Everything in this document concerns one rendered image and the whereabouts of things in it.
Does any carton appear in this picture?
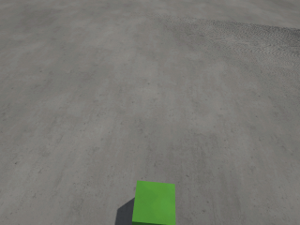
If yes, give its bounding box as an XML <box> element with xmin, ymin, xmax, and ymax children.
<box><xmin>131</xmin><ymin>180</ymin><xmax>176</xmax><ymax>225</ymax></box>

